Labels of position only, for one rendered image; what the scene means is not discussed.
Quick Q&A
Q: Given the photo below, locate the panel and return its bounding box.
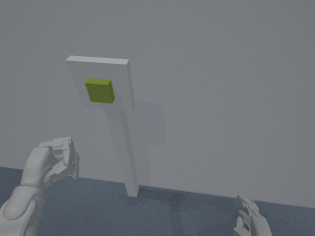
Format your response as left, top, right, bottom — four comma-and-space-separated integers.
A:
65, 55, 139, 198

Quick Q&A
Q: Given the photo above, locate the robot right hand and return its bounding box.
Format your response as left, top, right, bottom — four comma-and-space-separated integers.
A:
233, 194, 273, 236

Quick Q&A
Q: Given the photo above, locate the robot left hand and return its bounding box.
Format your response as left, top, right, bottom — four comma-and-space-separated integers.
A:
21, 137, 80, 193

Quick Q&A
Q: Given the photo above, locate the button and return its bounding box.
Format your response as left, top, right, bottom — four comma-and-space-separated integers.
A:
85, 78, 115, 104

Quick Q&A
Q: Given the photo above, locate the robot left forearm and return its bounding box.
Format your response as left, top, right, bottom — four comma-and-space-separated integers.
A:
0, 185, 46, 236

